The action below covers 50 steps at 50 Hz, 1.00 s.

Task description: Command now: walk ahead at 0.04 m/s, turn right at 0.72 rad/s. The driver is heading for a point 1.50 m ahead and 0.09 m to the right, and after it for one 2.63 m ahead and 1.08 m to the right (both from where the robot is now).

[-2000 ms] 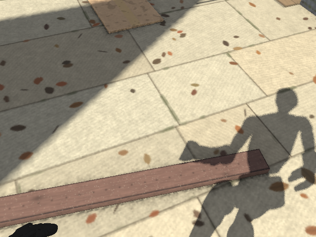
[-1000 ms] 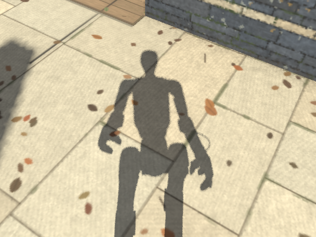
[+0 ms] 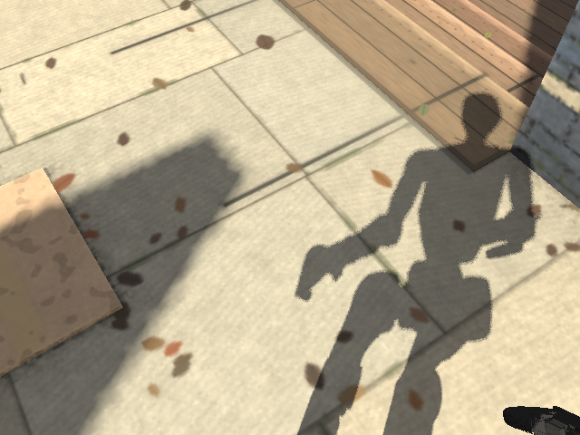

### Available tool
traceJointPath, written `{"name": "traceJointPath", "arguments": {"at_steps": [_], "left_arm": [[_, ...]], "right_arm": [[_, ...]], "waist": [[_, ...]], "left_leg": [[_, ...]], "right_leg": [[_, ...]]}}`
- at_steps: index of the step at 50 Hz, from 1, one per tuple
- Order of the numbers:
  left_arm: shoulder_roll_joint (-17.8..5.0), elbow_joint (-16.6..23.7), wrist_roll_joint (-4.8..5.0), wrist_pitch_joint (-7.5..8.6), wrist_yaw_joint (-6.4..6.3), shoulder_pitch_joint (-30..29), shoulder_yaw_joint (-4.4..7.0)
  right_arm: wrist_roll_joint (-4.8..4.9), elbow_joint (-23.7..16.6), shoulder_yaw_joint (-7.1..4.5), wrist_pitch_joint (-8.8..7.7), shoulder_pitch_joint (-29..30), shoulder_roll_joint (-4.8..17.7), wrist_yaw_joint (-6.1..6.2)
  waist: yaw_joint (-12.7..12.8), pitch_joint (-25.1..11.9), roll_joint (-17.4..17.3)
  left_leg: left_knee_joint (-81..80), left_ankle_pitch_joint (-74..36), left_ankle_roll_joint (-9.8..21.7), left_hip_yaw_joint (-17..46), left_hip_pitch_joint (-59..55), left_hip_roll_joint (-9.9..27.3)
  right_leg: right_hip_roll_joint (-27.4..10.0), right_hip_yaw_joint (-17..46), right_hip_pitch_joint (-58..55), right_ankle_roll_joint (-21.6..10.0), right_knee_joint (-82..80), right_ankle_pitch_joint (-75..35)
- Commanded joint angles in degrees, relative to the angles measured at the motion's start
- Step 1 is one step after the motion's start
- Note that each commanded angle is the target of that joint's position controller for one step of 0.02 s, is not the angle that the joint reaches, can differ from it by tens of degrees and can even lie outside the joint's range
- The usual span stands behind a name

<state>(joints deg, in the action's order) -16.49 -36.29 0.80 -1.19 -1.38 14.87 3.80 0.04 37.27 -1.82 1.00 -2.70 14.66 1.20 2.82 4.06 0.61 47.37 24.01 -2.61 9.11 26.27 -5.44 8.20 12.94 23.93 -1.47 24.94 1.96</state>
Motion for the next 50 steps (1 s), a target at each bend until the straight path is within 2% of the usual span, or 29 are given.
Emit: {"name": "traceJointPath", "arguments": {"at_steps": [1,4,5,6,7,8,9,11,14,17,21,24,25,26,27,28,29,31,33,35,38,42,43,44,45,46,47,49,50], "left_arm": [[-10.86,5.37,0.65,-0.49,-1.12,-2.76,4.10],[-10.44,6.19,1.23,-1.45,-1.54,-4.11,4.52],[-8.89,6.16,1.30,-1.59,-1.49,-3.05,4.09],[-6.81,7.98,1.47,-1.53,-1.38,-4.72,3.54],[-8.31,7.30,1.09,-0.66,-0.76,-0.54,4.05],[-11.78,5.65,0.69,-0.36,-0.25,0.50,5.05],[-12.20,3.98,0.65,-0.78,-0.21,1.77,5.31],[-8.96,2.96,0.20,-1.65,-0.24,3.14,4.32],[-6.74,6.04,1.13,-1.61,0.38,-2.66,2.80],[-4.52,8.58,0.11,-0.99,0.77,-7.28,1.27],[-3.27,6.61,-0.71,-0.60,0.37,-5.31,0.19],[-4.70,4.02,-0.88,-0.65,-0.14,-2.47,0.85],[-8.33,4.30,-0.80,-0.69,-0.79,-1.41,1.73],[-12.78,5.08,-1.94,-1.29,-1.74,1.59,2.66],[-14.29,3.96,-2.12,-1.98,-1.73,-0.74,3.53],[-10.87,5.22,-2.69,-1.50,-1.37,-1.51,2.90],[-8.67,4.91,-2.81,-1.02,-1.38,-3.24,2.26],[-6.73,5.23,-1.50,-0.03,-1.35,-10.05,1.84],[-5.77,4.58,-1.60,0.48,-1.46,-12.10,1.77],[-5.51,4.05,-1.48,0.68,-1.61,-13.13,2.01],[-9.21,2.42,0.03,1.85,-0.70,-9.11,3.46],[-9.95,1.23,1.36,3.36,1.15,-12.85,3.85],[-8.35,1.22,1.23,3.38,1.32,-14.26,3.49],[-4.99,1.56,0.26,3.45,1.45,-14.92,2.56],[0.25,4.28,-0.75,3.91,1.66,-19.21,0.91],[0.35,9.28,0.77,6.01,1.95,-21.98,0.40],[-2.04,8.52,-6.58,5.06,2.85,-23.17,-0.18],[-5.93,4.93,-5.49,5.15,4.01,-18.33,0.86],[-6.18,3.91,-5.43,4.59,4.27,-16.10,0.91]], "right_arm": [[0.60,-1.35,-2.15,-1.16,-4.44,5.79,-0.14],[0.64,0.28,-3.17,-1.87,-6.93,6.95,-0.49],[0.22,0.65,-3.90,-1.88,-8.19,8.86,-0.23],[-1.81,0.77,-4.73,-1.60,-8.70,12.92,-0.20],[-3.78,-1.11,-4.43,-1.74,-3.65,11.91,-0.10],[-3.62,-2.87,-3.60,-2.03,0.08,8.43,0.49],[-2.51,-3.66,-3.09,-2.01,2.41,6.31,1.06],[-0.95,-3.52,-2.70,-1.79,2.35,6.05,1.80],[-1.44,-2.49,-2.93,-1.07,-2.20,7.35,2.26],[-1.28,-0.42,-3.70,-0.39,-7.71,9.93,1.67],[0.20,0.67,-3.45,-0.67,-5.89,10.56,-0.57],[2.40,2.38,-2.77,-1.75,-6.59,10.00,-1.78],[1.98,2.57,-2.71,-2.52,-8.55,10.08,-2.07],[-0.18,1.35,-1.72,-3.36,-9.27,7.04,-2.64],[1.02,0.68,-1.61,-3.78,-9.87,6.12,-2.66],[1.89,1.02,-2.97,-3.17,-7.37,10.38,-2.13],[2.55,1.19,-4.07,-2.17,-7.68,11.39,-1.65],[1.88,2.51,-4.37,0.75,-11.72,9.35,-0.24],[1.34,1.27,-4.09,2.16,-11.71,7.46,0.29],[1.22,-0.89,-3.64,2.47,-10.41,6.03,-0.31],[1.62,-3.75,-3.31,1.80,-8.75,6.20,-2.54],[2.34,-0.73,-4.28,0.82,-16.62,6.94,-3.03],[2.29,2.18,-4.62,0.52,-21.86,6.86,-2.69],[2.15,5.79,-5.95,0.03,-30.04,8.95,-2.14],[1.69,6.32,-7.14,-1.17,-36.89,14.19,-1.80],[1.21,1.40,-6.25,-4.14,-31.82,16.40,-3.23],[-2.13,0.05,-6.31,-2.13,-25.06,15.97,-2.86],[-2.12,-0.38,-5.10,-2.05,-22.77,12.92,-2.25],[-1.26,-0.20,-4.57,-2.54,-22.27,12.15,-1.94]], "waist": [[-2.79,-12.18,9.87],[-4.33,-11.76,9.67],[-4.34,-12.48,6.87],[-3.76,-11.22,-7.50],[-0.88,-10.69,-15.43],[0.13,-9.01,-11.72],[0.70,-7.87,-7.51],[0.01,-6.30,-5.07],[-3.34,-4.83,-6.52],[-6.34,-7.15,-6.86],[-4.43,-9.35,-9.16],[-1.72,-7.24,-9.91],[-2.14,-9.34,-8.27],[-2.29,-14.90,1.95],[-2.30,-15.32,14.73],[0.82,-13.56,12.36],[-0.03,-11.06,11.44],[-3.51,-7.32,10.27],[-4.42,-5.69,9.53],[-4.26,-6.41,8.95],[-2.09,-9.09,9.28],[-7.47,-4.48,6.06],[-9.69,-3.51,2.68],[-12.39,-2.94,-5.70],[-14.54,0.11,-21.70],[-11.15,-0.62,-22.31],[-11.08,1.32,-12.83],[-7.36,1.97,-2.91],[-6.23,1.71,-3.89]], "left_leg": [[-10.73,-4.51,-0.01,-1.38,-6.40,-1.83],[-23.17,-11.81,1.96,-1.47,-14.74,0.00],[-27.22,-12.68,4.23,1.46,-21.12,5.54],[-31.01,-8.94,11.63,14.97,-24.50,17.36],[-32.98,-14.49,16.31,22.91,-21.03,25.96],[-32.35,-18.90,16.42,18.70,-18.50,25.85],[-30.65,-19.86,14.07,11.87,-17.17,22.17],[-29.03,-25.01,13.09,5.27,-17.52,19.15],[-29.37,-31.94,14.74,-1.27,-21.69,18.29],[-27.71,-39.61,17.19,-1.27,-25.08,19.69],[-25.74,-42.67,17.27,-2.09,-20.15,18.70],[-22.47,-38.21,12.98,-0.87,-14.22,15.97],[-21.02,-31.32,9.26,-0.30,-9.84,14.46],[-12.16,-11.86,5.12,-3.10,-0.87,10.51],[-5.86,6.98,1.68,-10.14,5.39,6.18],[6.56,13.01,-0.26,-9.22,6.84,6.93],[15.63,12.97,-1.03,-8.61,9.95,7.01],[19.25,7.28,-2.57,-7.60,9.49,8.74],[17.85,1.84,-3.45,-9.22,7.97,9.29],[10.97,-2.03,-3.01,-9.86,5.36,10.74],[2.71,-2.05,0.83,-12.17,0.76,11.82],[-6.73,-0.84,6.48,-18.35,-9.56,9.74],[-10.27,-1.78,7.72,-21.11,-15.90,7.16],[-14.29,0.94,10.12,-19.17,-24.49,4.62],[-21.85,7.25,16.85,5.85,-31.78,15.93],[-37.49,18.65,26.50,39.39,-34.78,23.93],[-42.76,23.80,23.15,38.72,-32.58,27.36],[-38.43,15.81,19.26,24.87,-25.78,21.61],[-39.19,11.84,17.82,20.33,-22.66,18.25]], "right_leg": [[-11.49,19.34,-9.69,-7.78,-8.67,10.80],[-9.22,20.55,-6.25,-4.74,-7.17,18.29],[-6.51,18.21,-1.44,-2.52,-3.01,25.71],[-0.48,8.04,9.88,-0.02,8.84,33.05],[0.96,1.20,12.56,2.45,25.44,32.03],[-2.60,-0.97,13.36,4.21,34.08,28.07],[-3.74,-2.39,12.62,4.95,37.51,24.45],[-5.39,-4.72,15.15,6.30,46.48,20.02],[-9.50,-9.84,19.37,8.47,43.56,16.59],[-10.61,-10.19,15.40,9.26,34.94,19.71],[-8.29,-12.37,-0.28,6.94,18.00,21.81],[-6.09,-13.62,-15.53,3.76,-6.89,3.50],[-10.68,-9.37,-23.67,2.10,-5.92,-3.24],[-22.59,-0.91,-35.23,-2.30,2.04,-28.57],[-30.72,2.53,-30.62,-10.91,1.08,-28.43],[-30.63,2.97,-26.92,-14.39,-1.47,-25.11],[-29.63,0.65,-24.47,-14.08,-2.70,-23.04],[-26.44,-6.24,-18.09,-10.82,-4.54,-16.14],[-25.30,-10.51,-14.53,-9.79,-5.79,-12.81],[-25.11,-13.64,-14.40,-8.95,-5.29,-9.39],[-28.36,-11.10,-15.15,-8.21,-11.34,20.20],[-27.94,-14.36,-10.01,-5.04,-10.56,35.34],[-25.44,-17.97,-6.14,-3.66,-4.86,36.70],[-20.41,-23.08,-0.12,-1.89,11.20,32.42],[-14.26,-24.84,19.89,1.67,42.63,33.44],[-4.81,-11.69,36.93,2.16,51.74,33.10],[-11.17,-10.57,42.02,2.07,52.21,27.74],[-13.87,-10.42,31.65,2.72,44.82,16.10],[-13.96,-10.81,26.62,3.57,41.01,13.14]]}}
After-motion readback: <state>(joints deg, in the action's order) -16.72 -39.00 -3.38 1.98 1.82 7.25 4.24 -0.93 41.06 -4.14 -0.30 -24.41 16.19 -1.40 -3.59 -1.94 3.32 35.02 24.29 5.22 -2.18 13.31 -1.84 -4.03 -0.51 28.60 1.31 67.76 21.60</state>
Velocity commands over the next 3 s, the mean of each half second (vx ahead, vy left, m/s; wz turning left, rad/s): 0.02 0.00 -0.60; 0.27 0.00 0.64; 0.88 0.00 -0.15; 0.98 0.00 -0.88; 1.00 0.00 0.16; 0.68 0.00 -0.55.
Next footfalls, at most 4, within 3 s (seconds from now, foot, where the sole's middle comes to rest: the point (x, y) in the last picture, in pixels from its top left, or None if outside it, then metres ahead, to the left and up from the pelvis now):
0.08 left None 0.11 0.13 -0.77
0.50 right None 0.04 -0.14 -0.77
0.88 left None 0.09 0.13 -0.77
1.34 right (292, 372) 0.56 0.06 -0.77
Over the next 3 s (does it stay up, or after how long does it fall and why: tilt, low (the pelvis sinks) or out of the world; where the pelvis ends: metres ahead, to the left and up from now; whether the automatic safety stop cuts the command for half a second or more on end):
stays up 1.77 -0.31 -0.03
